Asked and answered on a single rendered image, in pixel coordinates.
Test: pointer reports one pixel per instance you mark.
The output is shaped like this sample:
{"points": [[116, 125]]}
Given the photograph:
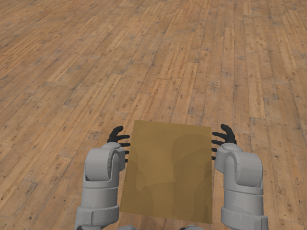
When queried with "carton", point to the carton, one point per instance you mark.
{"points": [[169, 172]]}

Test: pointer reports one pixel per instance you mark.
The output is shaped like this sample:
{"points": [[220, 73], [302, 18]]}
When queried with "right robot hand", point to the right robot hand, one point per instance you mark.
{"points": [[229, 138]]}

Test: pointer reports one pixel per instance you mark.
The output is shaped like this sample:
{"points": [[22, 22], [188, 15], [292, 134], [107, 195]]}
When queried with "left robot forearm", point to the left robot forearm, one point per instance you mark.
{"points": [[99, 206]]}

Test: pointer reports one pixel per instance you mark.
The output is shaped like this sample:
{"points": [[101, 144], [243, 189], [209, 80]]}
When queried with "left robot hand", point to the left robot hand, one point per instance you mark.
{"points": [[114, 138]]}

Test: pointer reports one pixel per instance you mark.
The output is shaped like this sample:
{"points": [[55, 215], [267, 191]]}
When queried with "right robot forearm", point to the right robot forearm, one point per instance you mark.
{"points": [[243, 184]]}

